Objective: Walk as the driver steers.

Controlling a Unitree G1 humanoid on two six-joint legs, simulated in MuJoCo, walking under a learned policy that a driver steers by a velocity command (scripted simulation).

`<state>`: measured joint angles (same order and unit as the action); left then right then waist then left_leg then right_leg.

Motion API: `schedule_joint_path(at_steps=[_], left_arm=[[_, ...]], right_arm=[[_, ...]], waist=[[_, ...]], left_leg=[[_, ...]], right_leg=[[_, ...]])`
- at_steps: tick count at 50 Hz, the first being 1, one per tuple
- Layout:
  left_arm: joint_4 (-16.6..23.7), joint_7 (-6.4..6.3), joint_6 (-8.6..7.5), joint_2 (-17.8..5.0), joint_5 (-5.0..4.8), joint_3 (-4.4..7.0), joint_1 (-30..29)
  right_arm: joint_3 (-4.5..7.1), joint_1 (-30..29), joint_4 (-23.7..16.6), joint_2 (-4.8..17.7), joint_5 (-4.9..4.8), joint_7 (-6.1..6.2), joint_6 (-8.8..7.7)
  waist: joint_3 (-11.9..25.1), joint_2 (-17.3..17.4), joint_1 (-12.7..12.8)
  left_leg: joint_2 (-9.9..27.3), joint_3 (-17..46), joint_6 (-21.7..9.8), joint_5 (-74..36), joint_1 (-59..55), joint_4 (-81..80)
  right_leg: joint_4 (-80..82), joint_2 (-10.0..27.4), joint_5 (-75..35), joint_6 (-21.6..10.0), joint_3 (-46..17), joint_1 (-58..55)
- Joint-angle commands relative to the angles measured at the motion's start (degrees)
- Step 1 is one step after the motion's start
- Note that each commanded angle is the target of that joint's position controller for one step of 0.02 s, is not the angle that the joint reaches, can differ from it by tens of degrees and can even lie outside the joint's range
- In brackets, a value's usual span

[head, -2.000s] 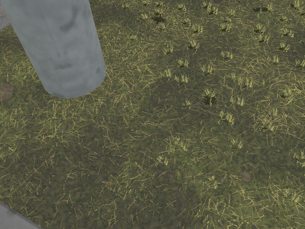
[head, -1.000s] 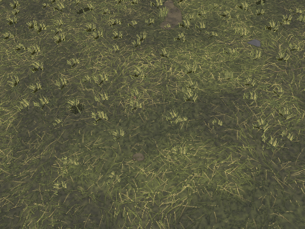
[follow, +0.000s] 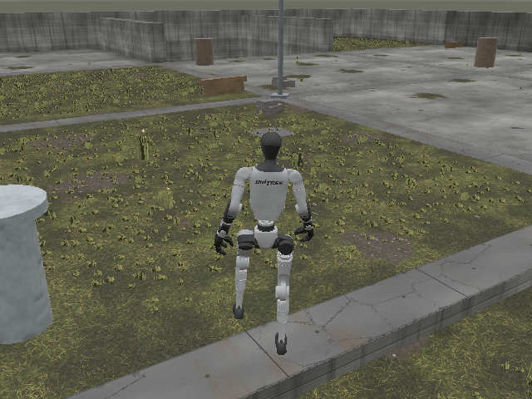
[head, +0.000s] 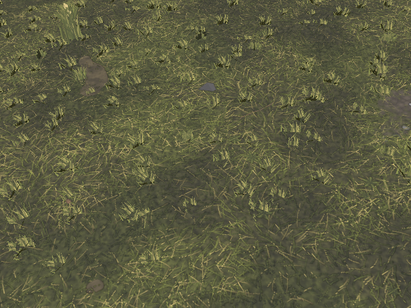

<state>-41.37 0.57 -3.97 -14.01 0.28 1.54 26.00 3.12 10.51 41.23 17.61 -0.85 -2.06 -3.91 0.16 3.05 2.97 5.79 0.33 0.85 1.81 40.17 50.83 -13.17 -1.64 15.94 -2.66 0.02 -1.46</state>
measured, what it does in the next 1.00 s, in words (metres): walks ahead: left foot, then right foot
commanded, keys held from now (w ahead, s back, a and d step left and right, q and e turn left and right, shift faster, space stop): w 0.88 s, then w+q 0.12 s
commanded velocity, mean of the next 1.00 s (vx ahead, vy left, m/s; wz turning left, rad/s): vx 0.48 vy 0.00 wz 0.00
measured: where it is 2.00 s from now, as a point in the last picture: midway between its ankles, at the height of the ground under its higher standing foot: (204, 160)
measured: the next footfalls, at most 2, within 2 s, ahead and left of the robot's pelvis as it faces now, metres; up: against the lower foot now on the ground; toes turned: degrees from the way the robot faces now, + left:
left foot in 0.22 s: +0.33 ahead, +0.14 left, +0.00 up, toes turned +2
right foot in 0.74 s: +0.61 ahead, -0.10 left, +0.00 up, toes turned -1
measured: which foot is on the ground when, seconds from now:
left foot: up 0.00-0.20, down 0.22-0.76, up 0.78-1.00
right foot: down 0.00-0.24, up 0.26-0.72, down 0.74-1.00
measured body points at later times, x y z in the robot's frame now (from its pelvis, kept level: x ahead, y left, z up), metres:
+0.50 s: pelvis +0.29 +0.05 +0.00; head +0.31 +0.06 +0.45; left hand +0.46 +0.31 -0.10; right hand +0.34 -0.23 -0.12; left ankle +0.29 +0.14 -0.75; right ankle +0.40 -0.12 -0.67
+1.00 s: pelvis +0.58 -0.01 +0.00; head +0.60 -0.03 +0.45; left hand +0.63 +0.26 -0.11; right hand +0.73 -0.28 -0.11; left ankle +0.66 +0.16 -0.67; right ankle +0.57 -0.10 -0.75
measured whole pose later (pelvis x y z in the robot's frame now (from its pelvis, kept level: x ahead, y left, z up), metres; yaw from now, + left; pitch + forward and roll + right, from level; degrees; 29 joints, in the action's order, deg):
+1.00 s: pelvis +0.58 -0.01 +0.00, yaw +2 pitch +1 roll -1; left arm -44.1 1.2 -5.6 -14.9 0.6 2.8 19.6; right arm 2.5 10.6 44.2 17.7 -1.1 -0.8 -2.9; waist -1.0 3.1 2.0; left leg 5.8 3.6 0.3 9.6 38.1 57.9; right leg -16.5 -3.0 9.7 -3.2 4.2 8.0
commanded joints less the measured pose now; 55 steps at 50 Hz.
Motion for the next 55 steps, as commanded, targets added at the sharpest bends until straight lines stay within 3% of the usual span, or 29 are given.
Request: schedule_joint_path(at_steps=[1,4,7,9,10,11,12,13,14,15,16,18,20,22,27,31,34,36,37,38,39,40,41,42,43,46,47,50,55], left_arm=[[2.1,-0.58,-1.09,-9.1,-0.34,2.28,-0.3],[0.2,-0.78,-0.74,-10.7,-0.98,2.73,1.9],[-1.4,-1.03,0.23,-11.7,-1.47,3.17,1.9],[-1.7,-1.52,0.98,-13.4,-1.13,3.75,1.0],[-1.7,-1.74,1.58,-13.3,-0.75,3.65,0.4],[-1.1,-2.12,1.65,-12.5,-0.11,3.23,0.5],[0.5,-1.53,0.8,-4.6,0.07,1.03,8.2],[-1.2,-1.27,-0.52,-5.0,-0.53,0.71,7.5],[1.1,-0.73,-1.35,-10.4,-2.7,2.41,-0.3],[2.8,-0.6,-1.88,-10.7,-3.1,2.11,-5.0],[3.4,-0.81,-2.03,-10.0,-2.27,2.03,-7.6],[2.3,-0.79,-0.91,-8.3,-1.63,2.14,-4.8],[1.3,-1.06,0.46,-6.1,-1.28,1.75,-3.5],[2.8,-1.5,0.84,-6.0,-0.48,1.61,-7.5],[5.7,-0.38,-0.74,-4.2,-0.56,0.7,-18.7],[8.2,0.96,-1.29,-5.1,-1.32,0.97,-24.8],[9.1,1.69,-1.49,-6.7,-1.22,1.63,-24.7],[6.8,1.47,-1.6,-9.1,-0.86,3.21,-15.3],[4.5,0.89,-1.48,-12.3,-0.62,4.63,-5.9],[4.1,0.49,-1.21,-19.0,0.4,6.07,0.5],[3.4,0.69,-1.08,-15.9,-0.37,5.48,3.0],[3.6,0.67,-1.14,-12.1,-0.52,4.16,-0.3],[4.2,0.56,-1.06,-10.5,-0.55,3.53,-4.6],[4.3,0.76,-1.1,-9.1,-0.4,2.99,-7.9],[4.4,0.91,-1.41,-7.8,-0.13,2.6,-10.1],[3.2,0.97,-2.7,-7.4,-0.14,2.73,-11.0],[2.6,0.71,-2.9,-8.9,0.12,3.15,-11.2],[0.9,-0.05,-2.91,-9.3,0.56,3.45,-9.6],[-1.4,-0.83,-2.39,-10.9,-0.09,3.89,-7.5]], right_arm=[[-0.77,-11.8,-6.3,0.6,-0.25,-0.82,-1.52],[-1.12,-16.1,-7.7,0.7,-0.59,-1.95,-2.06],[-0.76,-16.0,-8.2,2.3,-0.53,-2.64,-2.28],[0.33,-10.9,-7.4,4.8,-0.06,-1.84,-1.88],[1.53,-2.6,-5.3,7.0,-0.04,-1.04,-1.58],[2.43,7.1,-3.3,9.4,-0.03,-0.02,-1.11],[3.88,14.7,-2.1,15.3,1.78,0.49,-0.96],[2.69,16.1,-1.1,10.8,1.15,0.3,-1.02],[1.89,11.3,-1.4,8.4,0.65,0.84,-0.69],[1.43,7.0,-1.8,6.9,0.37,1.26,-0.41],[0.92,4.0,-1.6,5.5,0.59,1.23,-0.48],[0.67,1.1,-2.0,4.2,1.58,0.92,-1.08],[0.83,0.8,-1.0,4.2,1.1,0.59,-2.21],[1.11,1.6,0.2,5.2,0.9,0.72,-2.83],[1.52,5.5,1.7,7.5,0.14,1.43,-2.1],[1.9,10.1,3.9,9.3,-0.65,1.52,-0.77],[2.27,10.6,4.9,10.0,-0.74,1.88,0.42],[2.08,9.0,4.9,9.8,-0.66,2.02,1.13],[0.97,9.5,4.3,7.2,0.18,2.13,1.14],[-1.04,15.5,2.4,1.4,1.13,1.8,0.09],[-1.26,15.0,3.0,1.7,0.3,1.48,-1.12],[0.29,9.7,1.9,7.3,-1.39,1.13,-1.79],[0.28,5.1,0.5,7.5,-1.63,1.03,-2.07],[0.22,3.3,0.2,6.8,-0.63,1.1,-1.93],[0.53,3.9,0.4,6.4,0.0,1.13,-1.43],[0.17,6.6,2.1,3.6,-0.14,1.23,0.4],[0.03,6.0,1.5,2.9,-0.27,1.33,0.79],[0.03,0.9,0.3,2.5,-0.31,1.31,0.96],[-0.53,-7.4,-2.6,0.9,-0.18,0.01,0.32]], waist=[[-7.3,-8.7,1.9],[-9.0,-8.3,2.6],[-8.1,-9.0,0.5],[-2.4,-11.8,-3.0],[3.6,-11.9,-7.5],[10.8,-10.7,-11.8],[22.5,4.7,-9.5],[30.1,10.0,-10.4],[18.6,6.9,-10.3],[10.5,2.5,-8.6],[5.1,-1.2,-6.4],[2.4,1.4,-2.5],[0.4,1.3,-1.0],[-2.0,0.6,-1.2],[-3.5,-1.1,-5.3],[-4.4,-0.8,-7.7],[-3.4,0.2,-6.3],[2.5,0.2,-0.7],[10.0,-1.7,3.2],[19.4,-13.9,2.0],[23.4,-18.7,3.1],[15.1,-12.9,3.5],[9.0,-9.5,2.2],[4.7,-6.4,0.5],[2.8,-7.2,-1.6],[1.2,-7.5,-3.8],[0.8,-8.1,-4.4],[-1.5,-6.3,-2.5],[-4.1,-5.7,0.9]], left_leg=[[-1.5,-2.4,0.2,-6.9,1.9,-9.8],[-2.7,-2.5,-1.1,-7.8,0.0,-17.4],[-3.9,-2.3,-3.6,-3.6,-2.7,-21.7],[-7.2,-4.5,-5.7,1.7,-11.1,-21.1],[-9.0,-6.1,-7.6,1.2,-22.2,-22.0],[-4.5,-1.6,-9.9,-0.7,-40.8,-18.9],[12.8,25.2,-19.9,7.7,-67.3,-19.1],[17.6,43.4,-21.8,13.6,-68.8,-30.1],[15.1,35.5,-18.4,18.5,-60.3,-32.8],[13.2,27.4,-16.6,17.2,-50.2,-34.2],[10.7,21.9,-15.7,12.8,-40.8,-36.2],[7.5,16.3,-15.9,9.1,-30.1,-40.3],[6.6,12.1,-16.8,5.6,-25.2,-43.1],[6.0,8.7,-16.9,1.8,-23.9,-44.6],[3.5,2.7,-13.9,-1.7,-27.3,-44.5],[6.9,4.4,-13.0,-0.3,-35.7,-42.0],[9.3,5.6,-11.5,-5.5,-41.6,-37.4],[6.4,2.7,-9.3,-20.5,-41.4,-25.0],[3.2,0.2,-7.3,-17.7,-34.7,-11.8],[-4.7,-2.5,-3.1,3.9,-12.3,11.0],[-9.3,4.4,-2.3,30.9,-0.7,21.2],[-5.4,6.6,-3.1,28.5,4.9,25.4],[-2.5,4.6,-3.5,23.2,5.3,23.9],[-0.4,3.8,-3.2,19.1,3.5,20.4],[1.4,4.3,-2.8,16.0,-0.1,16.9],[1.8,3.7,-1.4,12.1,-4.5,13.8],[1.7,4.0,-0.7,9.8,-3.0,11.9],[1.0,5.6,0.1,1.6,-0.4,2.7],[-0.7,2.1,-1.1,-8.1,-2.0,-11.7]], right_leg=[[8.1,11.9,-14.0,-7.7,-6.2,4.9],[8.1,13.9,-14.7,-7.7,-5.8,1.7],[4.2,16.3,-25.2,-6.3,-5.6,-4.2],[-4.5,15.9,-48.2,-4.9,-4.8,-7.2],[-14.7,13.9,-57.6,-3.5,-2.8,-5.9],[-27.9,12.2,-51.4,-1.7,-2.4,5.1],[-54.2,3.0,-20.1,2.5,-1.5,29.9],[-65.1,-2.8,15.2,3.0,-9.9,35.5],[-69.3,1.1,13.8,2.5,-10.1,41.9],[-66.8,4.5,9.0,1.9,-7.1,42.7],[-62.6,6.9,5.3,1.8,-5.1,41.3],[-58.9,9.4,1.3,2.0,-5.2,34.6],[-55.3,10.0,0.4,3.0,-4.3,33.5],[-49.7,10.6,-3.8,4.3,-3.8,36.5],[-28.5,8.6,-20.1,4.4,-1.3,35.4],[-20.2,7.1,-20.2,3.1,-1.5,36.6],[-16.8,5.8,-13.3,0.7,-1.3,34.9],[-13.7,2.6,-11.6,-1.8,1.8,21.2],[-15.4,5.5,-12.7,-4.2,-0.9,6.0],[-16.2,20.9,-9.1,-12.8,-24.6,-17.5],[-6.0,25.0,0.0,-16.7,-43.3,-21.9],[-4.7,23.0,4.2,-13.5,-36.6,-16.5],[-4.0,20.8,0.7,-11.8,-28.6,-8.5],[-2.2,18.6,-4.9,-11.2,-23.3,-0.8],[-0.4,16.7,-9.1,-10.6,-19.5,4.6],[3.2,14.2,-18.9,-10.4,-10.9,10.5],[4.4,14.9,-19.2,-10.9,-9.2,10.5],[5.9,14.2,-19.8,-9.6,-3.3,9.3],[6.8,14.6,-18.8,-7.3,3.3,5.5]])
Velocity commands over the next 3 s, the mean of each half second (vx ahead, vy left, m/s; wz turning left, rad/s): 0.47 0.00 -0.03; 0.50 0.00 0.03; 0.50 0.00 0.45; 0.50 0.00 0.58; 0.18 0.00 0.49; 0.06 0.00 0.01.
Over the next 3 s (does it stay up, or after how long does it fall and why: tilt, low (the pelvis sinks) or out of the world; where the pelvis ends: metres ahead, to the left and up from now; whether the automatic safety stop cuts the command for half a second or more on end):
stays up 1.30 0.28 -0.02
